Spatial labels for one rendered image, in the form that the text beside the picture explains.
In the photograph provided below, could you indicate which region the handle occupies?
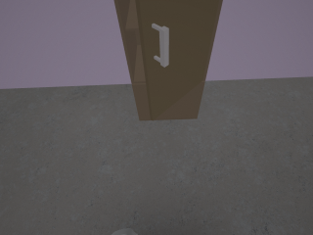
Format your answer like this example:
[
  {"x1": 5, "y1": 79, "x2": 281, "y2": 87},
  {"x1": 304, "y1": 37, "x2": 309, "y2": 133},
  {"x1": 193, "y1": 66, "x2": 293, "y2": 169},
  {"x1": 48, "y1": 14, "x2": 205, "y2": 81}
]
[{"x1": 152, "y1": 23, "x2": 169, "y2": 68}]

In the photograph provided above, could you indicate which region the cupboard door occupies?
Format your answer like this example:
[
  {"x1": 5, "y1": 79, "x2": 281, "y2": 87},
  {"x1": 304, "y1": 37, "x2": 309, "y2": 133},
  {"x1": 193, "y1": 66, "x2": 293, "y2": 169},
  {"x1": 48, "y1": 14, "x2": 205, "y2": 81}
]
[{"x1": 135, "y1": 0, "x2": 219, "y2": 120}]

